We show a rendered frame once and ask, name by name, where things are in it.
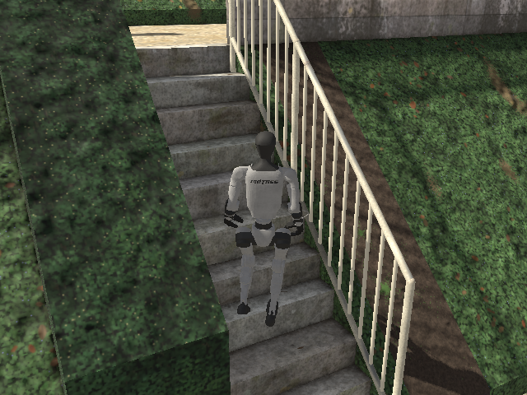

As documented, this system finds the humanoid robot head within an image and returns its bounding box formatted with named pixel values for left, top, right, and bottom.
left=250, top=131, right=279, bottom=171

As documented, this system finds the left robot forearm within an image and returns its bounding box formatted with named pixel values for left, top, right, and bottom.
left=224, top=198, right=236, bottom=221

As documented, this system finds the robot right hand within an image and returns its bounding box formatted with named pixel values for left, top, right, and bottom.
left=284, top=221, right=304, bottom=236

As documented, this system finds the right robot upper arm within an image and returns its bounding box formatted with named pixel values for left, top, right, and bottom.
left=282, top=167, right=301, bottom=214

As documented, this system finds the left robot upper arm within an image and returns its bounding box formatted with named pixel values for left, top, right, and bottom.
left=226, top=166, right=248, bottom=211

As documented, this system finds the right robot forearm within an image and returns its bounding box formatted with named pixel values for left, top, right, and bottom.
left=291, top=202, right=303, bottom=226

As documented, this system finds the right robot foot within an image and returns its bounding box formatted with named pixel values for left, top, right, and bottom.
left=265, top=299, right=278, bottom=327

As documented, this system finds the robot left hand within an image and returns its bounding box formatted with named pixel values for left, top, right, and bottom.
left=224, top=214, right=243, bottom=228

